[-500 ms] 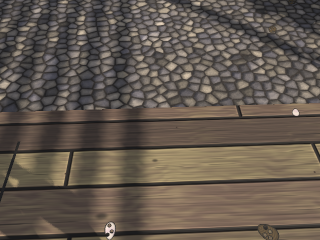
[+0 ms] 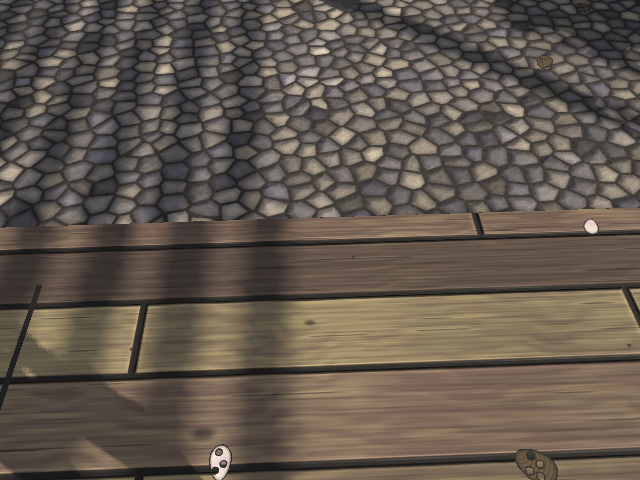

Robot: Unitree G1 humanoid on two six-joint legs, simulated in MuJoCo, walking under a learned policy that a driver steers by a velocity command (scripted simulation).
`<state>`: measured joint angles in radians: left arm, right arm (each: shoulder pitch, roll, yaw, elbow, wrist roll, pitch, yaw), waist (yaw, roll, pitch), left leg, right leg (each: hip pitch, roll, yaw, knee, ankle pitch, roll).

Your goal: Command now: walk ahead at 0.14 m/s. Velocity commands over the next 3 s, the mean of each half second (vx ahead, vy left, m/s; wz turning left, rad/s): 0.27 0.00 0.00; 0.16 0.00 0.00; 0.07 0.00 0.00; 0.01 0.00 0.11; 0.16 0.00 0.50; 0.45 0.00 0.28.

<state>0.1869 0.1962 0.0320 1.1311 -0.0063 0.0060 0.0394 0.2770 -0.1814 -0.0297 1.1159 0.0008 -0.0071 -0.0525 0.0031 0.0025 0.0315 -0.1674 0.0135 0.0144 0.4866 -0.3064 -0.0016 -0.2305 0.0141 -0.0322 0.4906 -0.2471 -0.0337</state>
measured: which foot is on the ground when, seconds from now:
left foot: down 0.00-0.62, up 0.64-0.96, down 0.98-1.00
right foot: down 0.00-0.22, up 0.24-0.58, down 0.60-0.98, up 1.00-1.00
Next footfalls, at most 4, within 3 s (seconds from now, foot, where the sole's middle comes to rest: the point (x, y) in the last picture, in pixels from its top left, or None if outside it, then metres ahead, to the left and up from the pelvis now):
0.60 right None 0.33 -0.07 -0.77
0.98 left None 0.29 0.15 -0.77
1.26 right None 0.36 -0.08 -0.77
2.68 right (329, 476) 0.52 0.02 -0.77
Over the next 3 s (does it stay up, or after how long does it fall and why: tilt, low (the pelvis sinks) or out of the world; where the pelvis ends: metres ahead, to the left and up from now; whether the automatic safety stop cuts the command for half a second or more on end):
stays up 0.53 0.15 0.00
